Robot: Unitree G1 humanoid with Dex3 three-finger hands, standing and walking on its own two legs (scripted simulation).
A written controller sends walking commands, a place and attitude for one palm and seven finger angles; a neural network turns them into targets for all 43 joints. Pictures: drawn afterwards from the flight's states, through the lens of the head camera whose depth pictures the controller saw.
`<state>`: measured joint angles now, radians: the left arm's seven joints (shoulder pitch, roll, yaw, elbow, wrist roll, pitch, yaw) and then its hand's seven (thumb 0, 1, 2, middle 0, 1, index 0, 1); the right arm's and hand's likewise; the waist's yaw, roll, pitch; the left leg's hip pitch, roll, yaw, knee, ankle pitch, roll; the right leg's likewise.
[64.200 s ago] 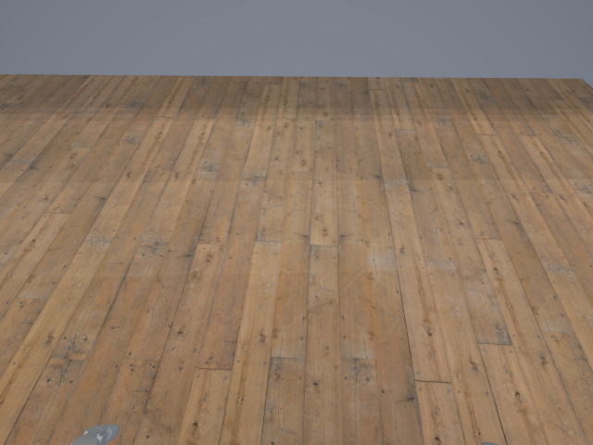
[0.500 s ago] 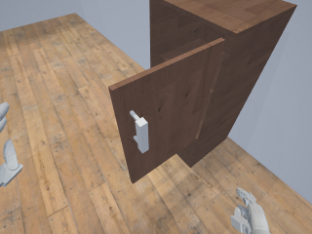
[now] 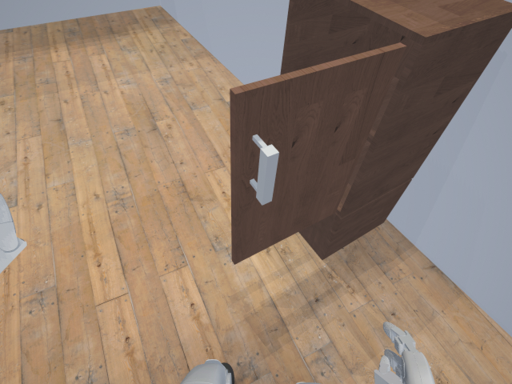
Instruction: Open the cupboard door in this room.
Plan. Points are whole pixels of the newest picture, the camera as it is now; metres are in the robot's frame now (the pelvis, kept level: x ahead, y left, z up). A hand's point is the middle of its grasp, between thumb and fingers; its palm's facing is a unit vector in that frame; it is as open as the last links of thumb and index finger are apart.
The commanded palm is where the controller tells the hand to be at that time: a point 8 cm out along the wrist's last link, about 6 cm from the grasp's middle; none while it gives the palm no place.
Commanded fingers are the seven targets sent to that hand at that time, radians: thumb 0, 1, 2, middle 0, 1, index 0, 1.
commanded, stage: step back with the hand held close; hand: left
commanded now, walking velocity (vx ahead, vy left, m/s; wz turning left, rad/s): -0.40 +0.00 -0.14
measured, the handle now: (260, 170) +0.50 +0.02 +0.02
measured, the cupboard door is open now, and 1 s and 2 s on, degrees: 89 89 89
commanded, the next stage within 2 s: stop stepping back and stand still in 0.04 s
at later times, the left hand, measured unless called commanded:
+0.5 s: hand out of the picture +0.12 +0.24 +0.19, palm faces +0.27 -0.80 -0.54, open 7.4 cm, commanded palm +0.07 +0.28 +0.20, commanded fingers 0.00 0.90 0.90 -0.20 -0.30 -0.20 -0.30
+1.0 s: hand out of the picture +0.09 +0.19 +0.19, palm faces +0.30 -0.78 -0.54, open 7.4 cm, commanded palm +0.04 +0.24 +0.20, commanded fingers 0.00 0.90 0.90 -0.20 -0.30 -0.20 -0.30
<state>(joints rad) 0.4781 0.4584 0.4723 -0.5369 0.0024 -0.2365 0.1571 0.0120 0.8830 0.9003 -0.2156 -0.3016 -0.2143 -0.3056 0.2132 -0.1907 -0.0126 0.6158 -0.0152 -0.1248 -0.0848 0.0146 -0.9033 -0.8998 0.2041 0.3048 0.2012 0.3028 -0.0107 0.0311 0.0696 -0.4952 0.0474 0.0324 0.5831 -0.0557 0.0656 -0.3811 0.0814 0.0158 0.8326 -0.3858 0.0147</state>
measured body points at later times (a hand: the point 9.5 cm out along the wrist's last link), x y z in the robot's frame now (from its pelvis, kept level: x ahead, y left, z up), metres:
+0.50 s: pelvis -0.10 +0.00 +0.02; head -0.08 +0.02 +0.47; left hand +0.10 +0.28 +0.22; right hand +0.04 -0.24 -0.05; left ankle -0.05 +0.10 -0.72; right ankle -0.11 -0.08 -0.70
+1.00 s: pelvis -0.13 -0.04 +0.03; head -0.13 -0.06 +0.48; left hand +0.07 +0.23 +0.22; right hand -0.04 -0.32 -0.07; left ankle -0.12 +0.10 -0.70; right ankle -0.13 -0.07 -0.72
